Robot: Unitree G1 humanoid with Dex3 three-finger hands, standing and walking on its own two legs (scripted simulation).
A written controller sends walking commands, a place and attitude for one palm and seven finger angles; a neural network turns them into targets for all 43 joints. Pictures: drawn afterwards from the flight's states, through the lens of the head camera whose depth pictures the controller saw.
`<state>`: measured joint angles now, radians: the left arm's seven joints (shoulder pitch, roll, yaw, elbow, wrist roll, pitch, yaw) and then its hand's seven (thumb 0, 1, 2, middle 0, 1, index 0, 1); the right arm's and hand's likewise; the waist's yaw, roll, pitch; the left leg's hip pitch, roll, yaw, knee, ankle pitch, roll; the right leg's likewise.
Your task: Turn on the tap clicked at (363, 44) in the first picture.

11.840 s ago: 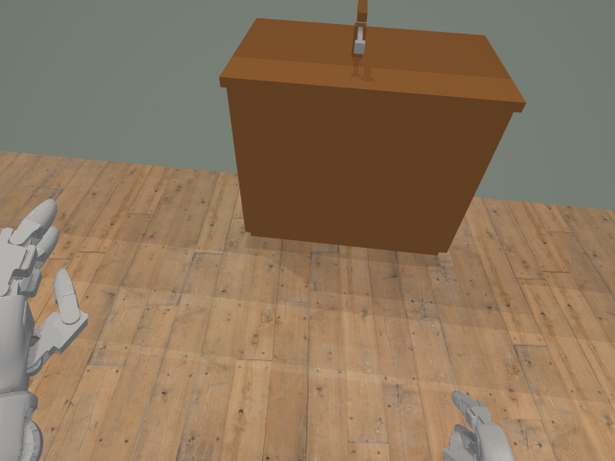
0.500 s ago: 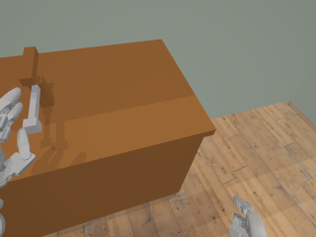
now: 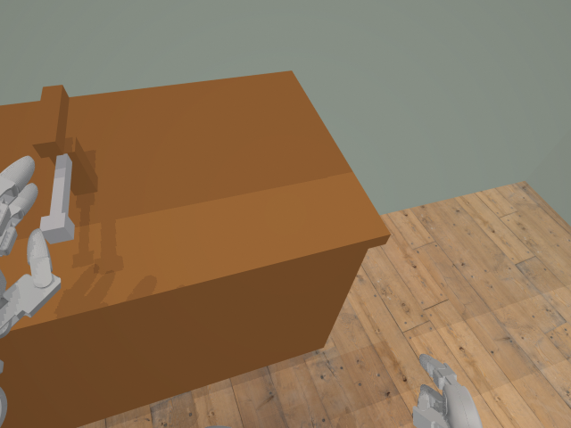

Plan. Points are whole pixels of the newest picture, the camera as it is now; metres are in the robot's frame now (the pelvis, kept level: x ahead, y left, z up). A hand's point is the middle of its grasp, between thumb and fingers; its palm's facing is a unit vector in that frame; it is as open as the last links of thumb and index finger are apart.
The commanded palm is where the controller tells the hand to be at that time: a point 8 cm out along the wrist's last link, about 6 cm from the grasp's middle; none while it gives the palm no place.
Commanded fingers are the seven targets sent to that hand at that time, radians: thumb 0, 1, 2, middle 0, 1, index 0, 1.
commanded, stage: shuffle to correct the standing spot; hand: left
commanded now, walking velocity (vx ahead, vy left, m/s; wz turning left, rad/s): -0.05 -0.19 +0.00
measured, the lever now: (57, 228) +0.33 +0.32 +0.09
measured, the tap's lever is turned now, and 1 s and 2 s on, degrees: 0 0 0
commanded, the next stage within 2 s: come to a stop and stand still in 1.00 s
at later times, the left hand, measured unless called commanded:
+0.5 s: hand (46, 289) +0.21 +0.24 +0.17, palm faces +0.33 -0.86 -0.40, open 7.4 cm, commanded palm +0.15 +0.28 +0.19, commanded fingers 0.00 0.90 0.90 -0.20 -0.30 -0.20 -0.30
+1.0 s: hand (59, 282) +0.22 +0.23 +0.17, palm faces +0.31 -0.85 -0.42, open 7.4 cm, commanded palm +0.16 +0.27 +0.19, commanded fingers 0.00 0.90 0.90 -0.20 -0.30 -0.20 -0.30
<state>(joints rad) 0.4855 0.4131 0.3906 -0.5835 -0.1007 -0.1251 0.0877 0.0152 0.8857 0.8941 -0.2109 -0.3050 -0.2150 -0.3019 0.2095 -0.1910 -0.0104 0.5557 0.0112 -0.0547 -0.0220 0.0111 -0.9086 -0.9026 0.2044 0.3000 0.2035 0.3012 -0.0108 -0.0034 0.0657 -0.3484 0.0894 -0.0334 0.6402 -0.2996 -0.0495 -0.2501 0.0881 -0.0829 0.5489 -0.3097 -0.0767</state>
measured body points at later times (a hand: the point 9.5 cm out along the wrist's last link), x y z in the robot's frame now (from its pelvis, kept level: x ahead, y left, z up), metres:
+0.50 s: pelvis -0.01 +0.00 +0.00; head +0.02 +0.01 +0.45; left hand +0.19 +0.29 +0.19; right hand +0.16 -0.23 -0.08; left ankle +0.02 +0.15 -0.73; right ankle -0.01 -0.07 -0.73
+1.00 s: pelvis +0.00 -0.01 +0.00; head +0.04 +0.01 +0.45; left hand +0.20 +0.28 +0.19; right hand +0.17 -0.24 -0.08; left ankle +0.02 +0.15 -0.73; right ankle -0.01 -0.07 -0.73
